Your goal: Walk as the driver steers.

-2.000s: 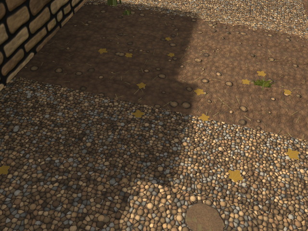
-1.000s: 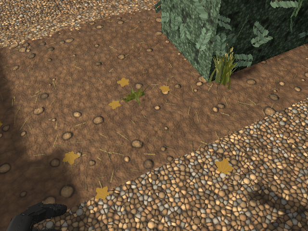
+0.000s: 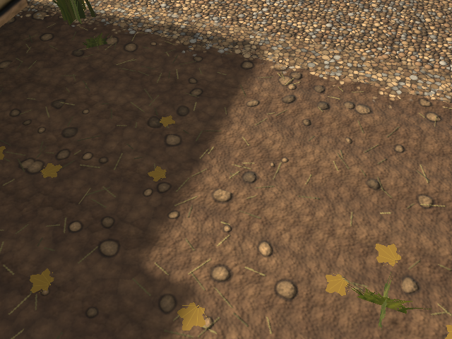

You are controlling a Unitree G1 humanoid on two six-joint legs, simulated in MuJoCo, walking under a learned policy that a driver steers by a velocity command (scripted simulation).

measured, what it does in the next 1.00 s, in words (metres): steps on the spot, turning right: left foot, then right foot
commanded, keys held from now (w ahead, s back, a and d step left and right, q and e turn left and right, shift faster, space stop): e+shift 0.54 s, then shift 0.18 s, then q+shift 0.28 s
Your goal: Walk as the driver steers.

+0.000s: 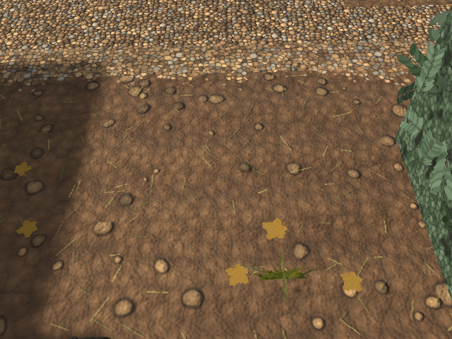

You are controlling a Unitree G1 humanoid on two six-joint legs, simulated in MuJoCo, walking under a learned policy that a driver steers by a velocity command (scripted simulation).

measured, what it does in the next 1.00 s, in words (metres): steps on the spot: left foot, then right foot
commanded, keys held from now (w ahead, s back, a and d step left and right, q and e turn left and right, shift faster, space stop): q+shift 0.30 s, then shift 0.14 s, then e+shift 0.46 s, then w+e+shift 0.10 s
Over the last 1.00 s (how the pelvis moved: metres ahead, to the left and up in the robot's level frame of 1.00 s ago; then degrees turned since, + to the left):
0.02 -0.06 0.01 -20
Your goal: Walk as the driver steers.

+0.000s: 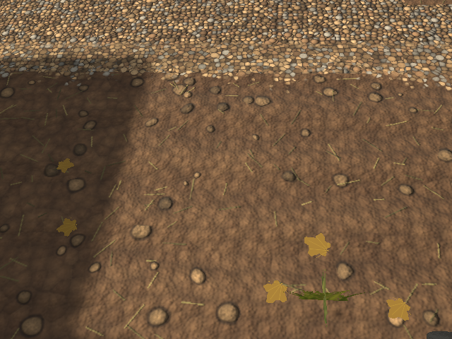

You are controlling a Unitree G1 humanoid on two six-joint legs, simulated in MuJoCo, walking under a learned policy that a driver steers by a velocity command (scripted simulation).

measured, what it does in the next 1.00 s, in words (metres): walks ahead, turning left: left foot, then right foot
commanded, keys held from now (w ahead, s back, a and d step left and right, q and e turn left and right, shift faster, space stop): w+e+shift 0.02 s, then w+shift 0.16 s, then w+q+shift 0.58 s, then w+shift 0.24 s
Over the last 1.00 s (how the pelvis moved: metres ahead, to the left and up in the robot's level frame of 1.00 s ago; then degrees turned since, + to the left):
0.08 0.02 0.00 2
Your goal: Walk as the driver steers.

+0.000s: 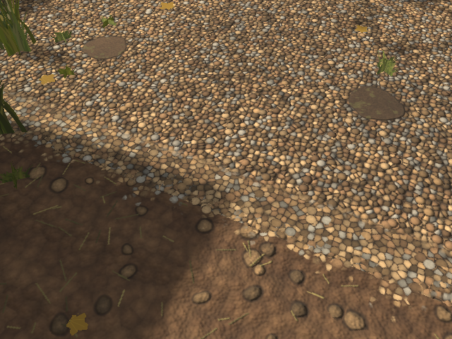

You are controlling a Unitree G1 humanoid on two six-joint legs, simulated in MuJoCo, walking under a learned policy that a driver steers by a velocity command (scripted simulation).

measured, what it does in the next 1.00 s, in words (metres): walks ahead, turning right: left foot, then right foot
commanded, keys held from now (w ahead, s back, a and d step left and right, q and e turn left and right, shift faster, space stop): w+shift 0.02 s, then w+e+shift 0.86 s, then w+shift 0.12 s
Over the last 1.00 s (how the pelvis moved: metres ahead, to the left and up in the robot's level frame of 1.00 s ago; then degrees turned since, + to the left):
0.73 0.08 -0.01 20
